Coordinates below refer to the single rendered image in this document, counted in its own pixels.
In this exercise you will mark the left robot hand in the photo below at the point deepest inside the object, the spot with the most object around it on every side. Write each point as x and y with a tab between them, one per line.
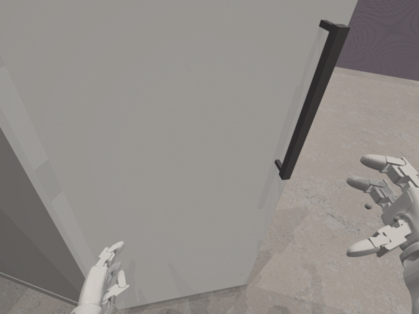
99	278

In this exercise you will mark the fridge door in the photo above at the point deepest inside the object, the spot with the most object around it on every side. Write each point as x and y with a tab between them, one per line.
162	120

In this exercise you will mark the robot right forearm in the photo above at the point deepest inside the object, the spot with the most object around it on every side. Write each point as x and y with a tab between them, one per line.
410	261

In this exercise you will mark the right robot hand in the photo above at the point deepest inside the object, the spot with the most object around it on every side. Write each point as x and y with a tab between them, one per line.
402	233

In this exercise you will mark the handle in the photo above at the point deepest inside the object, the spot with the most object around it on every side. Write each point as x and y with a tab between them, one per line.
329	56

